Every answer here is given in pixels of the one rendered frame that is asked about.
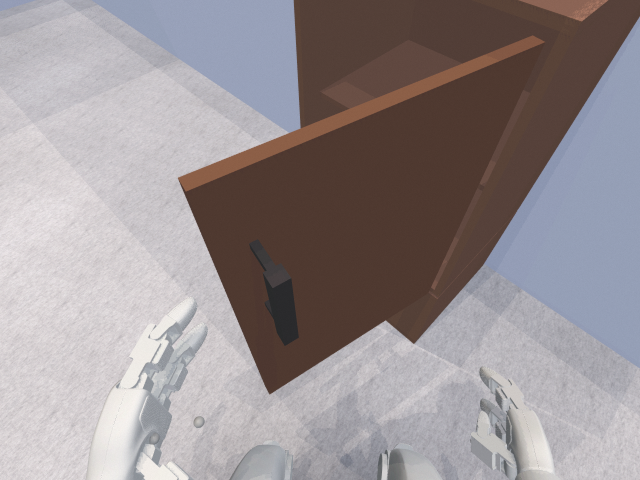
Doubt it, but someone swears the robot thigh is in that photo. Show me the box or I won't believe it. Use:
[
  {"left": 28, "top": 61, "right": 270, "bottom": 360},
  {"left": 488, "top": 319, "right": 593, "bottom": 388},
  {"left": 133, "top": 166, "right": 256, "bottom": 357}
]
[
  {"left": 377, "top": 448, "right": 442, "bottom": 480},
  {"left": 229, "top": 445, "right": 293, "bottom": 480}
]

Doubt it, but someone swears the robot right hand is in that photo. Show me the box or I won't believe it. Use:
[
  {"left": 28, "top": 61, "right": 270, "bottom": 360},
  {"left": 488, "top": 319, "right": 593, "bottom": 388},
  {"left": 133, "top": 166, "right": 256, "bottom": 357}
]
[{"left": 471, "top": 366, "right": 556, "bottom": 480}]

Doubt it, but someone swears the robot right thigh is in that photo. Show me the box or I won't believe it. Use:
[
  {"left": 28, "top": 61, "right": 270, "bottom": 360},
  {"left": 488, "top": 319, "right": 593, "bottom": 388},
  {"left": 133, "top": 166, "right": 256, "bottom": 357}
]
[{"left": 377, "top": 448, "right": 442, "bottom": 480}]

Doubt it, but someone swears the robot left thigh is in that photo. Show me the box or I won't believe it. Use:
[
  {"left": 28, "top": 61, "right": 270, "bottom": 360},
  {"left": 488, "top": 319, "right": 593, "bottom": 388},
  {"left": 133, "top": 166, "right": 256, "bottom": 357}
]
[{"left": 229, "top": 445, "right": 293, "bottom": 480}]

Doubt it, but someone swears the handle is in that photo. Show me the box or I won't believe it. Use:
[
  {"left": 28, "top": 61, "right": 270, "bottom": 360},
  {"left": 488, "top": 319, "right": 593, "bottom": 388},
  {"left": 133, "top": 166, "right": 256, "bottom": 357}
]
[{"left": 249, "top": 239, "right": 299, "bottom": 346}]

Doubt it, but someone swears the cupboard door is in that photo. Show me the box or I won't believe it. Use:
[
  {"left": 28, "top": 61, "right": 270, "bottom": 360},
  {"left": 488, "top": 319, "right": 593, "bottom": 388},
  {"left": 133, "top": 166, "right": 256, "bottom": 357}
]
[{"left": 178, "top": 35, "right": 545, "bottom": 394}]

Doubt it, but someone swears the robot left hand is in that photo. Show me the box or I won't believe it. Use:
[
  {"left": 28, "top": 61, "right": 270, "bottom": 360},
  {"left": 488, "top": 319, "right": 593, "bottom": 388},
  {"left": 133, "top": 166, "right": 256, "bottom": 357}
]
[{"left": 86, "top": 297, "right": 208, "bottom": 480}]

